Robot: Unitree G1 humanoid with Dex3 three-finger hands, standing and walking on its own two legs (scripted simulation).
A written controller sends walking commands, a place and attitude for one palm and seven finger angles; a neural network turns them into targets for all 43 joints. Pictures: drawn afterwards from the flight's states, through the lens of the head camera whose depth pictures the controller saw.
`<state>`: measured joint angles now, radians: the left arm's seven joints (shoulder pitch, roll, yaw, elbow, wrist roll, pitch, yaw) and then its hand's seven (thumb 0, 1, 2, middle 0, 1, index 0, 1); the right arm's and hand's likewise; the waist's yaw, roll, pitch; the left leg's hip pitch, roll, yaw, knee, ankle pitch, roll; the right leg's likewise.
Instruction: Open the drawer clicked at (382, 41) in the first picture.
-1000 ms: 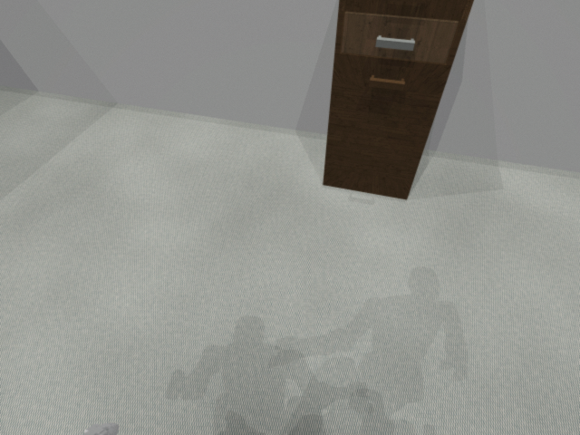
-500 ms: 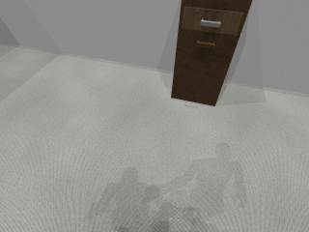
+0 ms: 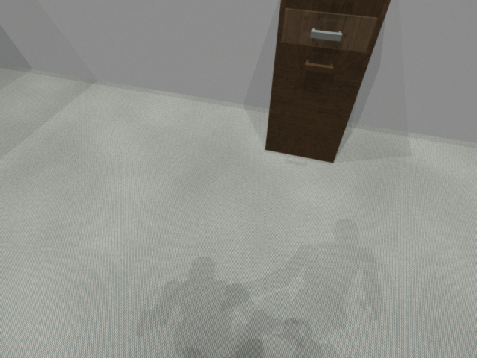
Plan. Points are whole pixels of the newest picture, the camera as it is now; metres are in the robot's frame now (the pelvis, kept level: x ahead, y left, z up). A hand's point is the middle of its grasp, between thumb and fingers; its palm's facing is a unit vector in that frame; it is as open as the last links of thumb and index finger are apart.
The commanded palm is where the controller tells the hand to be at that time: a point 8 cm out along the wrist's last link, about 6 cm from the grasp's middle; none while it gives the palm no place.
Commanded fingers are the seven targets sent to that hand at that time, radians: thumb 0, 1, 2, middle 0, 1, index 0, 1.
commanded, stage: look at it before walking up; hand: left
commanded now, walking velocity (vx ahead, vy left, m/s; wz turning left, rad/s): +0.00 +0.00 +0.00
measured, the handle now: (326, 33) +1.39 -0.31 -0.01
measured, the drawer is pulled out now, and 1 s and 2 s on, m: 0.00 0.00 0.00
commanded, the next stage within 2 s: walk to a spot facing it in 0.44 s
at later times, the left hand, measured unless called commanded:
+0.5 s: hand out of the picture +0.08 +0.25 -0.15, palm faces -0.02 -0.94 -0.34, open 7.4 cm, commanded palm none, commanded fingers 0.00 0.90 0.90 -0.20 -0.30 -0.20 -0.30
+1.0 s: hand out of the picture +0.11 +0.15 -0.18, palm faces -0.11 -0.97 -0.22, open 7.4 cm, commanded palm none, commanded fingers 0.00 0.90 0.90 -0.20 -0.30 -0.20 -0.30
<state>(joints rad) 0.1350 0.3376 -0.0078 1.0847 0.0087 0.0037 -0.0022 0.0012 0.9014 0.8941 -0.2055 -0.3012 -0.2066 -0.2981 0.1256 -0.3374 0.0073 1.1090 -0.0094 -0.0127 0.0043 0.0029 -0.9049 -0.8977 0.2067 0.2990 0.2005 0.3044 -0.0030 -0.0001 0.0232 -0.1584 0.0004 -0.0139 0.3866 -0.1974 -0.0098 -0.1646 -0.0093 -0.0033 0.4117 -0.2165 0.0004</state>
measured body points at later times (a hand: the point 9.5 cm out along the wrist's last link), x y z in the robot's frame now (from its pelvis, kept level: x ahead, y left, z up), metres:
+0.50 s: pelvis +0.01 +0.00 +0.00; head +0.01 -0.01 +0.45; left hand +0.08 +0.29 -0.13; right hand +0.09 -0.30 -0.13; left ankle +0.01 +0.13 -0.74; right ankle +0.00 -0.12 -0.74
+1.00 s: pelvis +0.07 -0.04 -0.02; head +0.09 -0.05 +0.43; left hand +0.11 +0.20 -0.16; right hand +0.02 -0.28 -0.18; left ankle +0.03 +0.11 -0.69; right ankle +0.04 -0.11 -0.74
